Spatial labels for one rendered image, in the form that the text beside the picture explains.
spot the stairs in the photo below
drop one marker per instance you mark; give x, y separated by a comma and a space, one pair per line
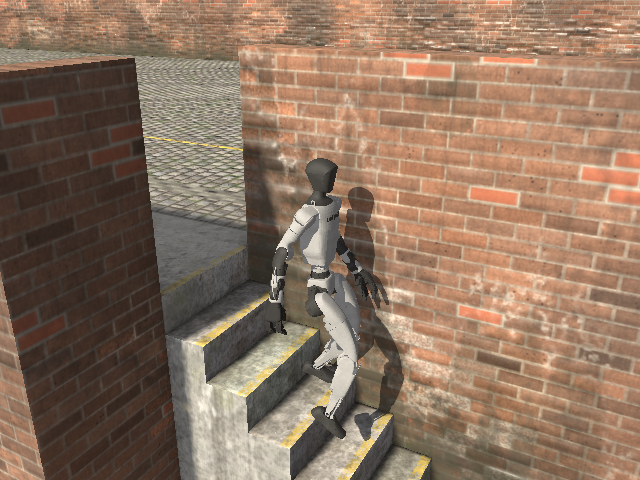
242, 403

